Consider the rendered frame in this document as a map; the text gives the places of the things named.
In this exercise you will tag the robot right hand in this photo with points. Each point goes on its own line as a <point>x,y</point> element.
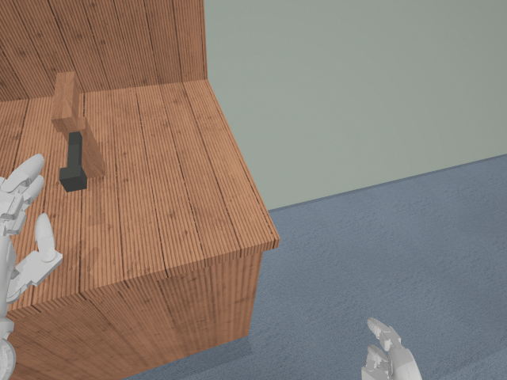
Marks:
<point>399,364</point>

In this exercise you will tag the left robot forearm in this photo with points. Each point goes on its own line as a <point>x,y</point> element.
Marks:
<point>7,352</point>

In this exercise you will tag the counter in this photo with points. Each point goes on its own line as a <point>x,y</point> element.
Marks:
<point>162,251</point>

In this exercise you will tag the tap lever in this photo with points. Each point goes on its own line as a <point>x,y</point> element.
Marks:
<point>73,177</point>

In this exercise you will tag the robot left hand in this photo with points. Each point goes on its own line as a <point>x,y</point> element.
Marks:
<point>16,195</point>

